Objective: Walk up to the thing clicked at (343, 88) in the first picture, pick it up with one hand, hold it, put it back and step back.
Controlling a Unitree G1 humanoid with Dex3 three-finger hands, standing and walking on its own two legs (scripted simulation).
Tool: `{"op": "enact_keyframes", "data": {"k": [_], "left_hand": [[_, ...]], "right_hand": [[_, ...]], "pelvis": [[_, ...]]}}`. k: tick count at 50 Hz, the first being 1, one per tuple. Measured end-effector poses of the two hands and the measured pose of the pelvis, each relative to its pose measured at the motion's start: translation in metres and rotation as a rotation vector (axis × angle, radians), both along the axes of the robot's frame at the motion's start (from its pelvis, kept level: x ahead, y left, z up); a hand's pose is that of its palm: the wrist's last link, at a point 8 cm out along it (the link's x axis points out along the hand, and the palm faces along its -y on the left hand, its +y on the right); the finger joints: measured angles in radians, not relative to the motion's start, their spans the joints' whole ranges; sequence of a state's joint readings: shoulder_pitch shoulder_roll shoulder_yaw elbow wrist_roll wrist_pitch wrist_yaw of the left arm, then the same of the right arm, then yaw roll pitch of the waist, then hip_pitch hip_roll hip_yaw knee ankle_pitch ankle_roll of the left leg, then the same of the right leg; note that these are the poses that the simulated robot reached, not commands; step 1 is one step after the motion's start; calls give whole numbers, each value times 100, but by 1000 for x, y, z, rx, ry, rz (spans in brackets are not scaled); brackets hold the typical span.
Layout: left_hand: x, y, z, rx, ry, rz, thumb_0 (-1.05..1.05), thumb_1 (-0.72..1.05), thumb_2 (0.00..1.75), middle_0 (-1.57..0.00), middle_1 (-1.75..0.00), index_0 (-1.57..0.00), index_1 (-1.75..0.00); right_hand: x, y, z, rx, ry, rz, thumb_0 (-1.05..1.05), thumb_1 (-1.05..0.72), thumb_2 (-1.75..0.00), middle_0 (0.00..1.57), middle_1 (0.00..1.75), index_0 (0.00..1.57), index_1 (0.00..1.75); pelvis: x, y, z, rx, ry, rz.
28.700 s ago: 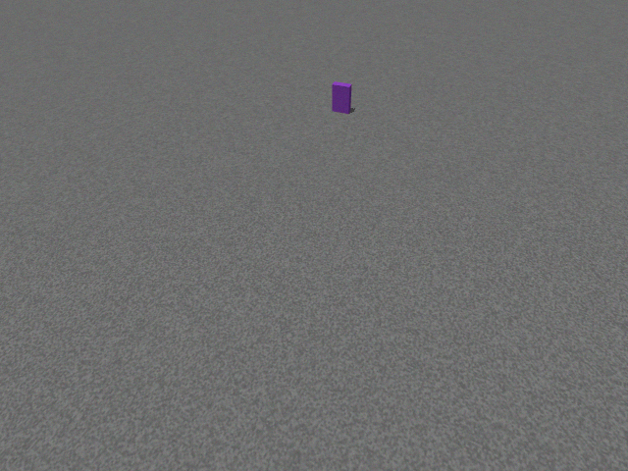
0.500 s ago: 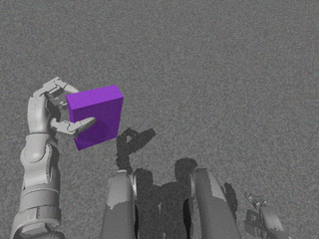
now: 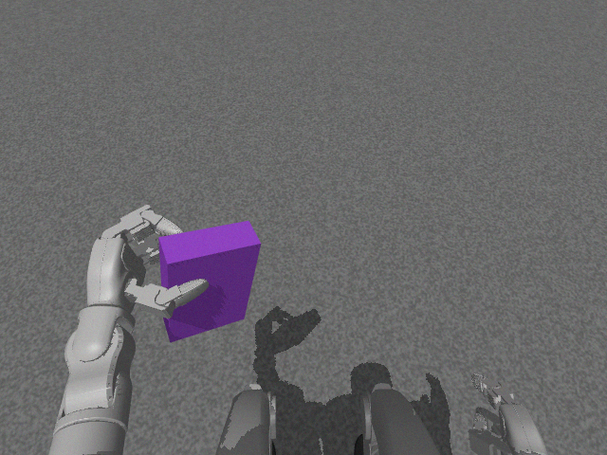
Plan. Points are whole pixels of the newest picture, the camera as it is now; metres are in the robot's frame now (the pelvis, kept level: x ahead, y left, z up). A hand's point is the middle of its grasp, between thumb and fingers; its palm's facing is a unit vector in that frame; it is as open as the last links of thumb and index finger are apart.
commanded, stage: lift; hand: left
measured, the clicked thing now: (207, 284) +0.35 +0.15 -0.01
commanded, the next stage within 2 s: hold in 0.90 s
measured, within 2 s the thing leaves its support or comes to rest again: neither
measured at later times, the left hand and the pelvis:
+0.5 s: hand (162, 236) +0.35 +0.18 +0.11, palm faces +0.02 -1.00 -0.01, open 8.7 cm; pelvis +0.02 +0.00 +0.06, yaw +0 degrees
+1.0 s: hand (165, 222) +0.35 +0.16 +0.14, palm faces -0.01 -1.00 +0.00, open 8.8 cm; pelvis +0.02 -0.01 +0.08, yaw +0 degrees
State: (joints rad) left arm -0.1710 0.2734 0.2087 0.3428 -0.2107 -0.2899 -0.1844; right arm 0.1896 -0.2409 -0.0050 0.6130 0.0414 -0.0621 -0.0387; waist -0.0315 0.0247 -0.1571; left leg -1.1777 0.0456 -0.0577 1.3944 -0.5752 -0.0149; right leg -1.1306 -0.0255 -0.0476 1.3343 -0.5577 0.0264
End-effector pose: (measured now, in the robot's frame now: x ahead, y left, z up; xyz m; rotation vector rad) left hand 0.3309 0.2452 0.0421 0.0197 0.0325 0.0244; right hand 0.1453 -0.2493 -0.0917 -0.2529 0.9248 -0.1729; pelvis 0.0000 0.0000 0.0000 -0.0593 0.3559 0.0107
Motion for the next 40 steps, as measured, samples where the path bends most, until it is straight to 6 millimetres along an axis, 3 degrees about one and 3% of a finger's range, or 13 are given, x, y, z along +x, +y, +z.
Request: {"op": "enact_keyframes", "data": {"k": [18, 40], "left_hand": [[-2, -10, 53, -10, -20, -4, 3, -36, 90, -101, -126, -94, -118], [-3, -22, 87, -20, -33, -22, 3, -37, 92, -100, -128, -94, -120]], "right_hand": [[-4, 12, 44, 31, 3, -1, 1, -92, -89, 20, 30, 20, 30], [4, 2, 74, 32, -13, -4, 1, -92, -89, 20, 30, 20, 30]], "pelvis": [[13, 3, 47, 14, -97, -2], [23, -3, 77, 27, -176, -2]]}}
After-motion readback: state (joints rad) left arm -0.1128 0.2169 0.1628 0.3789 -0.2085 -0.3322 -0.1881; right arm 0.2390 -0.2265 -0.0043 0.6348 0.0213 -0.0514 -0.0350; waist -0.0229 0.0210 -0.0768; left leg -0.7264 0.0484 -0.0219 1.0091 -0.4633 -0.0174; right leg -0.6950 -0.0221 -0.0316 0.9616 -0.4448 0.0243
